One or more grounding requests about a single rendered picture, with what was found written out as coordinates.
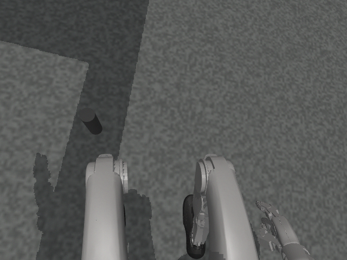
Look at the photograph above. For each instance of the right robot hand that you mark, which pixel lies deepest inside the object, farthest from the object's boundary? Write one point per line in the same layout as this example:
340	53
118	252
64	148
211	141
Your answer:
282	231

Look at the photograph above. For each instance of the right robot foot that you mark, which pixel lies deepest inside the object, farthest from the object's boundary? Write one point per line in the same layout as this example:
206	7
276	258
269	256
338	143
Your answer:
193	251

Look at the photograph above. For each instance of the can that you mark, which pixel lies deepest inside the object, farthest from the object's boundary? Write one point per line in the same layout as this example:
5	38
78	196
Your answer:
89	118

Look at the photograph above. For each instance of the right robot arm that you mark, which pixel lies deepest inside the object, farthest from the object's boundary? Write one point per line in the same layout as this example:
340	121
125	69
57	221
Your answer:
295	252

